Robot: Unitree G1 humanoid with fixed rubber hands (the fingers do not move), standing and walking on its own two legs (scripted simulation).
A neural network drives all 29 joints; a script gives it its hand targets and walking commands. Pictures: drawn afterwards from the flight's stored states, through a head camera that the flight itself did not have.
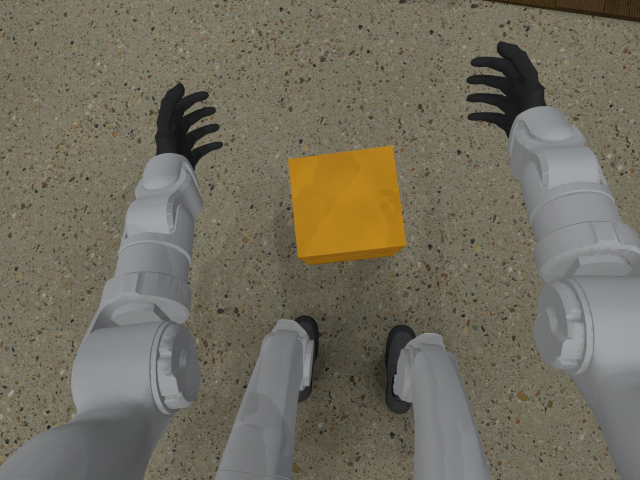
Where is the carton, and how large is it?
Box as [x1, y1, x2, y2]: [288, 146, 405, 264]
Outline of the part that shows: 392,146 288,159 297,253 299,258 309,264 316,264 392,255 405,245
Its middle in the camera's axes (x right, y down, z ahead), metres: +0.06 -0.06 +0.88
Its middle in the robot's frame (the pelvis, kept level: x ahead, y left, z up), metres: +0.49 +0.04 -0.51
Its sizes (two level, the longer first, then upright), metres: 0.210 0.200 0.250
